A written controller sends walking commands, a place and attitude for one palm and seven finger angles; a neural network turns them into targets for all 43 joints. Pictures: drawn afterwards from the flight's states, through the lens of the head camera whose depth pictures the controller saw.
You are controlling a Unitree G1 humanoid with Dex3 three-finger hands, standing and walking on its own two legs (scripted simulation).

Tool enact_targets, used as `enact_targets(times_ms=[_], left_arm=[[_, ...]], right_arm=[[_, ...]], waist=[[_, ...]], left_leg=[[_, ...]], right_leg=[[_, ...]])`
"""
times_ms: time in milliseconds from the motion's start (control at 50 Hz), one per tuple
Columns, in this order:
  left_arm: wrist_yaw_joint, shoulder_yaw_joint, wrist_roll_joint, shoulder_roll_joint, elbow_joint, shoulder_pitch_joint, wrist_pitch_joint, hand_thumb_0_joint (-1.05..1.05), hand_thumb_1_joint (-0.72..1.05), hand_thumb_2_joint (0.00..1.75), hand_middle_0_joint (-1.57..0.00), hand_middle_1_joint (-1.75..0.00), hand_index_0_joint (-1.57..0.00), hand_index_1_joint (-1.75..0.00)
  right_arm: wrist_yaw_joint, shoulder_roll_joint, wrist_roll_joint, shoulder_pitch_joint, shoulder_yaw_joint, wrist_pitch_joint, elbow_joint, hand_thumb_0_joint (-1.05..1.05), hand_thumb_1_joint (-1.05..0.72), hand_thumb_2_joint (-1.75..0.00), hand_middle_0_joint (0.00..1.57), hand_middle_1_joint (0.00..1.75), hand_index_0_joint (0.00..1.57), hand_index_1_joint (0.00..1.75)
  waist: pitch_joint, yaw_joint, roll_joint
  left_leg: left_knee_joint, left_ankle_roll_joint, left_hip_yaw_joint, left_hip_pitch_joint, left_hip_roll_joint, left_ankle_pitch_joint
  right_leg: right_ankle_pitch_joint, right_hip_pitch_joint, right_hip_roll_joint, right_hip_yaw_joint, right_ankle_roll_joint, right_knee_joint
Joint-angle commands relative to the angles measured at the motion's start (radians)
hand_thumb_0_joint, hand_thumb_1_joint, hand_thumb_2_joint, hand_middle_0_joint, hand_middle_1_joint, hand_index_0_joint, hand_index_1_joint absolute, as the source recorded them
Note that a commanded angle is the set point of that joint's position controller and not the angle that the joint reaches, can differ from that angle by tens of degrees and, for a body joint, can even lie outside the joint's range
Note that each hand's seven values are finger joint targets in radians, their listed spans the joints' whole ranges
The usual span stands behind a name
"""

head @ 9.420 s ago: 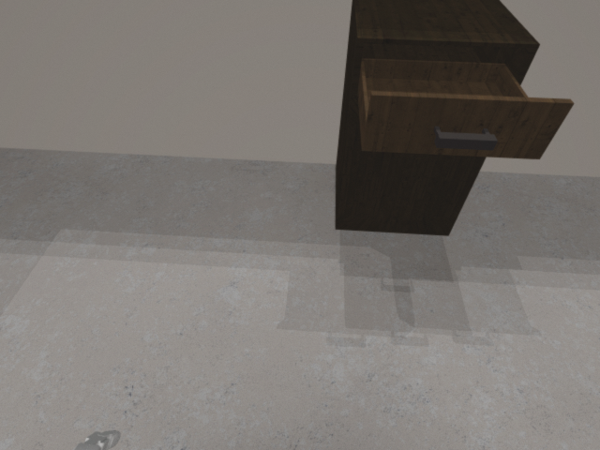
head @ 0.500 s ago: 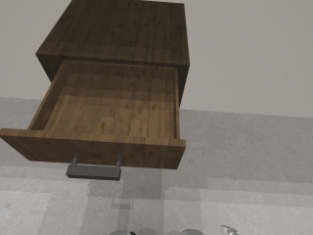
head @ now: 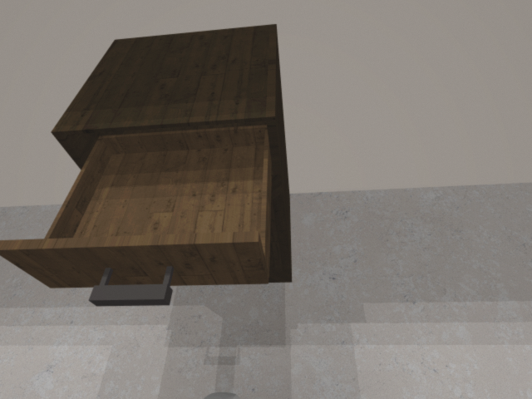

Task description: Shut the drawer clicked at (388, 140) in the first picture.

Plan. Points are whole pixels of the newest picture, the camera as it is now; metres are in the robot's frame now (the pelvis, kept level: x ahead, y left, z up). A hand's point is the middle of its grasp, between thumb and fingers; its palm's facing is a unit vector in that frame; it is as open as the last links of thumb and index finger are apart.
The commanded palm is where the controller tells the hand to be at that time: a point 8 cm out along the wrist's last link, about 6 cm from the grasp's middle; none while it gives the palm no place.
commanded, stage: come to a stop and stand still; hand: left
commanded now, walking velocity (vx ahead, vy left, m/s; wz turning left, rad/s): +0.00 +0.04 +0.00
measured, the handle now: (135, 283) +0.30 +0.27 -0.04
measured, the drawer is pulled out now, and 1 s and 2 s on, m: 0.30 0.30 0.30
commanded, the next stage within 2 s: look again from close up in 1.60 s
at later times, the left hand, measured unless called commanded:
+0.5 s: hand out of the picture -0.01 +0.26 -0.18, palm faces +0.01 -0.97 -0.25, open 7.4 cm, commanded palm none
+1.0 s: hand out of the picture +0.03 +0.24 -0.18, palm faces -0.02 -0.97 -0.22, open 7.4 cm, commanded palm none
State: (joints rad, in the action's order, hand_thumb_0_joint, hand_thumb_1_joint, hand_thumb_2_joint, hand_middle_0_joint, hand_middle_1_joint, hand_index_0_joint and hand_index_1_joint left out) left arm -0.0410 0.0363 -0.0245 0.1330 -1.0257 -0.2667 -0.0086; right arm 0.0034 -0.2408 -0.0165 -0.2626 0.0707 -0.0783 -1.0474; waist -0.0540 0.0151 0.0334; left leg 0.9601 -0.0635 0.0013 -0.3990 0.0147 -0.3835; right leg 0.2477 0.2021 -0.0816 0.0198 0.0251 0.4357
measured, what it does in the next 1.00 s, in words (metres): steps on the spot: left foot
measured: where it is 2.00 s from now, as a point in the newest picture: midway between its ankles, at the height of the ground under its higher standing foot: outside the picture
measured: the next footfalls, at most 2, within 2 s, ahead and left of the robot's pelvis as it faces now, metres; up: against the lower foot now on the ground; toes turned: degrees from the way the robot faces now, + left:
left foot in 0.22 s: +0.01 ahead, +0.17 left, +0.00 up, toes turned +3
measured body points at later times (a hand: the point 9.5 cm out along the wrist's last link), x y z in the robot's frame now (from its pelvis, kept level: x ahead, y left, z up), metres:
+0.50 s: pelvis -0.03 +0.07 -0.02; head -0.03 +0.06 +0.43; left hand -0.01 +0.31 -0.16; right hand +0.06 -0.15 -0.16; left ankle -0.03 +0.17 -0.75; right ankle -0.01 -0.09 -0.75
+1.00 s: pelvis +0.00 +0.06 -0.01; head +0.01 +0.05 +0.44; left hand +0.03 +0.29 -0.17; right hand -0.01 -0.16 -0.18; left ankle -0.03 +0.17 -0.75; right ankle -0.01 -0.09 -0.75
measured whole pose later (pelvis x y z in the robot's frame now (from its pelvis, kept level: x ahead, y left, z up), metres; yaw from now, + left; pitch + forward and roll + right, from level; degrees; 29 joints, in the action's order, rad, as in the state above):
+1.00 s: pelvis +0.00 +0.06 -0.01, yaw -1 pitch -2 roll +1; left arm -0.03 -0.01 -0.01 0.17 -1.04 -0.26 0.01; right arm 0.02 -0.16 -0.01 -0.31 -0.01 0.01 -1.07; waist -0.04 -0.01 0.01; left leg 0.48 0.01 0.08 -0.14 -0.01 -0.31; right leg 0.27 0.20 -0.08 -0.01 -0.06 0.50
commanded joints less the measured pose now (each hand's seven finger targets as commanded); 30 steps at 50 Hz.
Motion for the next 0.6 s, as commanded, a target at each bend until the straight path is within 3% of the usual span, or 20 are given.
enact_targets(times_ms=[0, 60, 80, 100, 120, 140, 160, 180, 200, 220, 240, 260, 280, 300, 340, 380, 440, 480, 580], left_arm=[[-0.024, 0.052, -0.008, 0.221, 0.007, -0.123, -0.003, 0.0, 0.9, 0.9, -0.2, -0.3, -0.2, -0.3], [-0.016, 0.053, -0.013, 0.232, 0.017, -0.072, 0.003, 0.0, 0.9, 0.9, -0.2, -0.3, -0.2, -0.3], [-0.05, 0.034, -0.02, 0.243, 0.028, -0.112, -0.034, 0.0, 0.9, 0.9, -0.2, -0.3, -0.2, -0.3], [-0.04, 0.039, -0.014, 0.282, 0.081, -0.108, -0.033, 0.0, 0.9, 0.9, -0.2, -0.3, -0.2, -0.3], [-0.035, 0.038, -0.008, 0.269, 0.091, -0.049, -0.022, 0.0, 0.9, 0.9, -0.2, -0.3, -0.2, -0.3], [-0.03, 0.025, -0.001, 0.249, 0.094, -0.034, -0.014, 0.0, 0.9, 0.9, -0.2, -0.3, -0.2, -0.3], [-0.024, 0.016, 0.001, 0.222, 0.101, -0.032, -0.004, 0.0, 0.9, 0.9, -0.2, -0.3, -0.2, -0.3], [-0.021, 0.009, 0.007, 0.191, 0.103, -0.049, 0.005, 0.0, 0.9, 0.9, -0.2, -0.3, -0.2, -0.3], [-0.018, 0.005, 0.008, 0.16, 0.105, -0.078, 0.014, 0.0, 0.9, 0.9, -0.2, -0.3, -0.2, -0.3], [-0.018, 0.007, 0.001, 0.138, 0.114, -0.099, 0.013, 0.0, 0.9, 0.9, -0.2, -0.3, -0.2, -0.3], [-0.012, -0.005, 0.0, 0.144, 0.108, -0.057, 0.012, 0.0, 0.9, 0.9, -0.2, -0.3, -0.2, -0.3], [-0.007, -0.005, 0.001, 0.149, 0.112, -0.051, 0.02, 0.0, 0.9, 0.9, -0.2, -0.3, -0.2, -0.3], [-0.004, -0.011, 0.003, 0.156, 0.107, -0.057, 0.02, 0.0, 0.9, 0.9, -0.2, -0.3, -0.2, -0.3], [-0.001, -0.015, 0.002, 0.156, 0.102, -0.065, 0.019, 0.0, 0.9, 0.9, -0.2, -0.3, -0.2, -0.3], [0.003, -0.017, 0.0, 0.172, 0.104, -0.061, 0.013, 0.0, 0.9, 0.9, -0.2, -0.3, -0.2, -0.3], [0.006, -0.016, 0.001, 0.18, 0.115, -0.054, 0.015, 0.0, 0.9, 0.9, -0.2, -0.3, -0.2, -0.3], [0.006, -0.019, 0.0, 0.17, 0.113, -0.07, 0.012, 0.0, 0.9, 0.9, -0.2, -0.3, -0.2, -0.3], [0.007, -0.019, 0.001, 0.166, 0.11, -0.074, 0.014, 0.0, 0.9, 0.9, -0.2, -0.3, -0.2, -0.3], [0.006, -0.021, 0.005, 0.162, 0.089, -0.075, 0.011, 0.0, 0.9, 0.9, -0.2, -0.3, -0.2, -0.3]], right_arm=[[0.005, -0.022, 0.002, 0.068, -0.002, 0.024, 0.103, 0.0, -0.9, -0.9, 0.2, 0.3, 0.2, 0.3], [0.004, -0.008, 0.013, 0.056, -0.007, 0.036, 0.097, 0.0, -0.9, -0.9, 0.2, 0.3, 0.2, 0.3], [-0.002, -0.025, 0.009, 0.062, -0.022, 0.079, 0.185, 0.0, -0.9, -0.9, 0.2, 0.3, 0.2, 0.3], [-0.007, -0.011, 0.013, 0.038, -0.02, 0.079, 0.195, 0.0, -0.9, -0.9, 0.2, 0.3, 0.2, 0.3], [-0.005, -0.015, 0.023, -0.001, -0.027, 0.072, 0.2, 0.0, -0.9, -0.9, 0.2, 0.3, 0.2, 0.3], [-0.005, -0.015, 0.016, -0.018, -0.032, 0.075, 0.185, 0.0, -0.9, -0.9, 0.2, 0.3, 0.2, 0.3], [-0.005, -0.032, 0.006, -0.043, -0.037, 0.08, 0.175, 0.0, -0.9, -0.9, 0.2, 0.3, 0.2, 0.3], [-0.002, -0.077, 0.0, -0.048, -0.031, 0.082, 0.175, 0.0, -0.9, -0.9, 0.2, 0.3, 0.2, 0.3], [0.003, -0.111, -0.005, -0.028, -0.03, 0.078, 0.188, 0.0, -0.9, -0.9, 0.2, 0.3, 0.2, 0.3], [0.003, -0.111, -0.009, -0.018, -0.033, 0.07, 0.206, 0.0, -0.9, -0.9, 0.2, 0.3, 0.2, 0.3], [0.006, -0.087, -0.007, 0.0, -0.041, 0.076, 0.198, 0.0, -0.9, -0.9, 0.2, 0.3, 0.2, 0.3], [0.006, -0.084, -0.008, -0.005, -0.045, 0.08, 0.189, 0.0, -0.9, -0.9, 0.2, 0.3, 0.2, 0.3], [0.007, -0.093, -0.006, 0.019, -0.046, 0.079, 0.188, 0.0, -0.9, -0.9, 0.2, 0.3, 0.2, 0.3], [0.006, -0.096, -0.003, 0.036, -0.047, 0.077, 0.195, 0.0, -0.9, -0.9, 0.2, 0.3, 0.2, 0.3], [0.002, -0.088, 0.0, 0.025, -0.05, 0.075, 0.195, 0.0, -0.9, -0.9, 0.2, 0.3, 0.2, 0.3], [0.002, -0.085, -0.002, 0.007, -0.048, 0.082, 0.183, 0.0, -0.9, -0.9, 0.2, 0.3, 0.2, 0.3], [0.002, -0.085, 0.0, 0.003, -0.052, 0.09, 0.176, 0.0, -0.9, -0.9, 0.2, 0.3, 0.2, 0.3], [0.005, -0.084, 0.0, 0.002, -0.052, 0.096, 0.168, 0.0, -0.9, -0.9, 0.2, 0.3, 0.2, 0.3], [0.009, -0.077, 0.003, -0.016, -0.056, 0.103, 0.133, 0.0, -0.9, -0.9, 0.2, 0.3, 0.2, 0.3]], waist=[[0.076, 0.049, -0.223], [0.083, 0.035, -0.269], [0.167, -0.002, -0.266], [0.221, 0.01, -0.241], [0.214, -0.034, -0.195], [0.16, -0.045, -0.169], [0.108, -0.041, -0.073], [0.088, -0.032, 0.035], [0.069, -0.008, 0.089], [0.018, 0.001, 0.002], [-0.031, -0.016, 0.065], [-0.054, -0.017, 0.203], [-0.061, -0.007, 0.174], [-0.073, 0.001, 0.092], [-0.072, -0.012, -0.047], [-0.054, -0.017, 0.006], [-0.027, -0.008, -0.035], [-0.01, -0.003, -0.002], [0.012, 0.0, 0.0]], left_leg=[[-0.039, -0.005, -0.02, -0.112, -0.026, -0.034], [-0.192, 0.007, 0.01, 0.006, -0.021, -0.038], [-0.197, 0.009, 0.059, -0.041, 0.027, -0.161], [-0.238, 0.059, 0.029, 0.014, -0.011, -0.056], [-0.337, 0.061, 0.042, 0.106, 0.007, 0.049], [-0.479, 0.057, 0.057, 0.188, 0.007, 0.121], [-0.524, 0.056, 0.059, 0.24, -0.02, 0.167], [-0.532, 0.085, -0.016, 0.25, -0.109, 0.304], [-0.526, 0.13, -0.097, 0.188, -0.194, 0.368], [-0.51, 0.143, -0.077, 0.114, -0.2, 0.295], [-0.528, 0.124, -0.074, 0.071, -0.149, 0.26], [-0.598, 0.123, -0.098, 0.048, -0.157, 0.214], [-0.615, 0.129, -0.108, 0.036, -0.155, 0.147], [-0.62, 0.124, -0.093, 0.017, -0.141, 0.043], [-0.608, 0.103, -0.055, 0.038, -0.101, -0.044], [-0.637, 0.104, -0.065, 0.071, -0.107, -0.043], [-0.65, 0.108, -0.069, 0.075, -0.114, -0.027], [-0.662, 0.112, -0.077, 0.086, -0.122, 0.01], [-0.637, 0.111, -0.056, 0.134, -0.123, 0.153]], right_leg=[[-0.627, -0.201, -0.25, -0.196, 0.149, -0.056], [-0.473, -0.116, -0.228, -0.19, 0.145, -0.079], [-1.11, -0.281, -0.226, -0.273, 0.115, 0.051], [-0.916, -0.245, -0.208, -0.168, 0.094, 0.084], [-0.582, -0.139, -0.169, -0.112, 0.077, 0.074], [-0.404, -0.053, -0.137, -0.103, 0.058, 0.089], [-0.231, 0.025, -0.09, -0.073, 0.04, 0.111], [-0.08, 0.082, -0.034, -0.041, 0.011, 0.143], [0.066, 0.091, 0.005, 0.0, -0.008, 0.131], [0.115, 0.099, 0.018, -0.003, -0.002, 0.097], [0.071, 0.093, 0.021, -0.003, -0.005, 0.096], [0.11, 0.081, 0.033, 0.011, -0.009, 0.121], [0.102, 0.063, 0.043, 0.014, -0.014, 0.116], [0.09, 0.057, 0.037, 0.001, -0.013, 0.083], [0.127, 0.085, 0.006, -0.055, -0.002, 0.015], [0.126, 0.096, 0.01, -0.05, -0.005, 0.02], [0.085, 0.061, 0.008, -0.046, -0.01, 0.024], [0.048, 0.043, 0.011, -0.036, -0.013, 0.036], [-0.027, 0.019, -0.003, -0.037, -0.016, 0.03]])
